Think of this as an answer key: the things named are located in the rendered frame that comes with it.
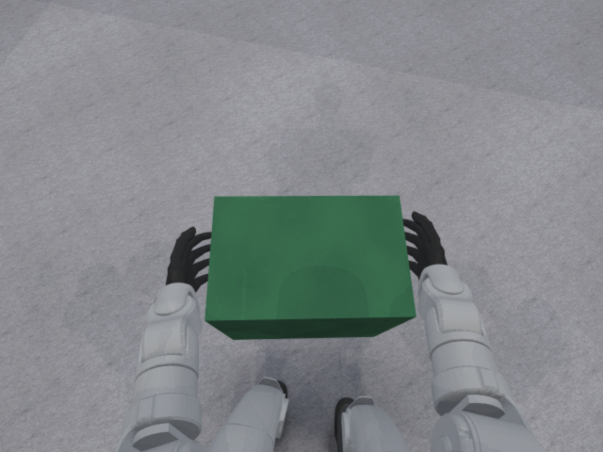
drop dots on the right robot upper arm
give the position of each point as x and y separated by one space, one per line
460 431

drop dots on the right robot thigh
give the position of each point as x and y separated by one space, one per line
367 428

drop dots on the robot right forearm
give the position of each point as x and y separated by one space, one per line
464 369

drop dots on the robot thigh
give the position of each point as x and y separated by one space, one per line
367 428
254 423

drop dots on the left robot thigh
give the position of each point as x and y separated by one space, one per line
254 423

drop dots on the right robot hand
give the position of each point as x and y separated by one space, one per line
429 250

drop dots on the carton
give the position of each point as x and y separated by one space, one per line
289 267

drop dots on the left robot hand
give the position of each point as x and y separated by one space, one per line
181 268

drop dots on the robot left forearm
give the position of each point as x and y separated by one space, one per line
165 405

